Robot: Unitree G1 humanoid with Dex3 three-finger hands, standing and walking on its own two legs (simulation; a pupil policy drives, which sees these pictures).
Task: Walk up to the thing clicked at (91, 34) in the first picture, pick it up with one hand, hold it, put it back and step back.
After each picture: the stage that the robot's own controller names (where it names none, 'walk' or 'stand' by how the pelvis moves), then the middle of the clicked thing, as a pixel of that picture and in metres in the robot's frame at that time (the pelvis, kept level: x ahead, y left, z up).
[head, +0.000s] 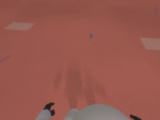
stand; (91, 35) +1.88 +0.03 -0.72
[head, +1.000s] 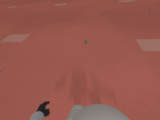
walk; (85, 41) +1.74 +0.24 -0.70
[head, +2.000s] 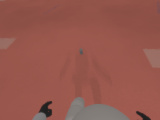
walk; (81, 51) +1.19 +0.29 -0.71
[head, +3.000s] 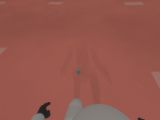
walk; (78, 71) +0.77 +0.25 -0.72
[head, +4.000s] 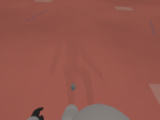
walk; (73, 87) +0.48 +0.19 -0.70
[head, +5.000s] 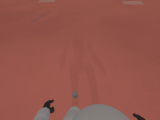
stand; (74, 94) +0.34 +0.20 -0.71
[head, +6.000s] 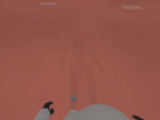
stand; (73, 98) +0.32 +0.21 -0.72
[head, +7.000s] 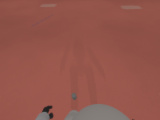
stand; (74, 96) +0.35 +0.22 -0.73
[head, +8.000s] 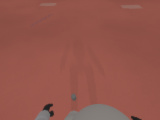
stand; (73, 97) +0.33 +0.21 -0.73
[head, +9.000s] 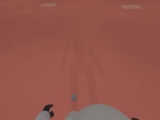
stand; (73, 97) +0.33 +0.22 -0.73
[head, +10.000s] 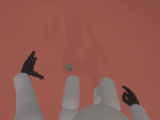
go down; (69, 67) +0.41 +0.19 -0.45
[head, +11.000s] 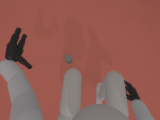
go down; (68, 59) +0.44 +0.20 -0.32
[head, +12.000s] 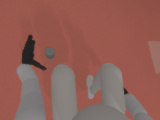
close in; (49, 53) +0.43 +0.23 -0.24
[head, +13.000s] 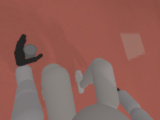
close; (30, 52) +0.43 +0.25 -0.23
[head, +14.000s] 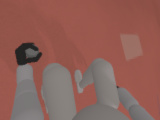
lift; (31, 52) +0.41 +0.25 -0.24
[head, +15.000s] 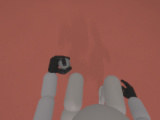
lift; (65, 66) +0.33 +0.20 -0.06
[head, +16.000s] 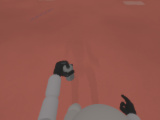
hold; (69, 72) +0.32 +0.17 +0.01
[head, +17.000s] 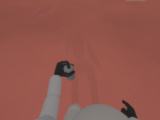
hold; (69, 72) +0.33 +0.17 -0.01
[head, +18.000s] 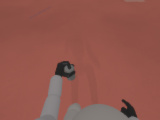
hold; (70, 72) +0.33 +0.16 -0.01
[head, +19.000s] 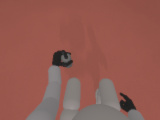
crouch; (67, 61) +0.40 +0.17 -0.09
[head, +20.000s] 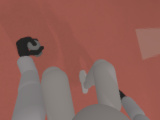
lower; (35, 49) +0.45 +0.24 -0.23
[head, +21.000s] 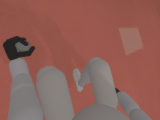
lower; (24, 49) +0.44 +0.26 -0.24
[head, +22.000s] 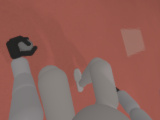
lower; (26, 48) +0.44 +0.26 -0.24
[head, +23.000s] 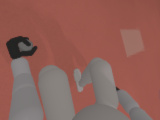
lower; (26, 48) +0.44 +0.26 -0.24
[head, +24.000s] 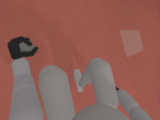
loosen; (27, 48) +0.44 +0.25 -0.24
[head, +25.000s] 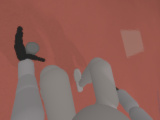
withdraw; (31, 50) +0.43 +0.23 -0.24
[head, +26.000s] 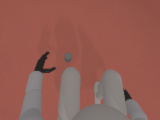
walk; (68, 57) +0.45 +0.18 -0.30
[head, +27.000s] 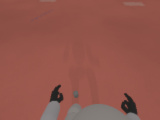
stand; (75, 94) +0.36 +0.16 -0.65
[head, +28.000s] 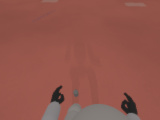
stand; (75, 93) +0.38 +0.17 -0.67
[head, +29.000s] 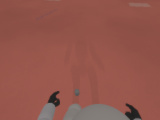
stand; (77, 92) +0.38 +0.16 -0.68
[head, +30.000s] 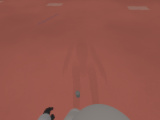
walk; (77, 94) +0.39 +0.17 -0.72
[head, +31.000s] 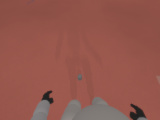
walk; (79, 77) +0.49 +0.11 -0.70
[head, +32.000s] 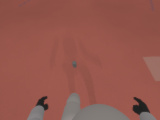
walk; (74, 64) +0.71 +0.26 -0.69
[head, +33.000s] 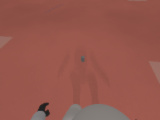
stand; (82, 58) +1.00 +0.18 -0.70
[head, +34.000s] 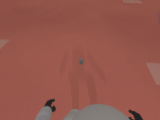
stand; (81, 61) +0.97 +0.18 -0.72
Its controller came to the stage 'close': yes
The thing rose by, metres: 0.72
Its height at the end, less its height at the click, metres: +0.00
